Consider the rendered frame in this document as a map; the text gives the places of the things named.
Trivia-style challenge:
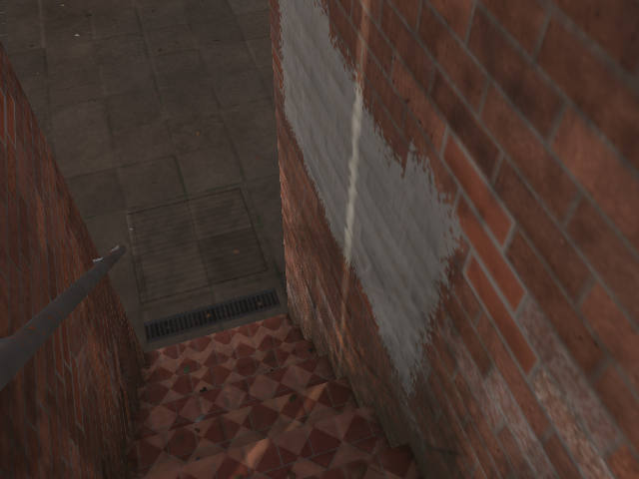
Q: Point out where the stairs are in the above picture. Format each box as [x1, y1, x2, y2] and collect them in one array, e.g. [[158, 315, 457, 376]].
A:
[[125, 313, 424, 479]]

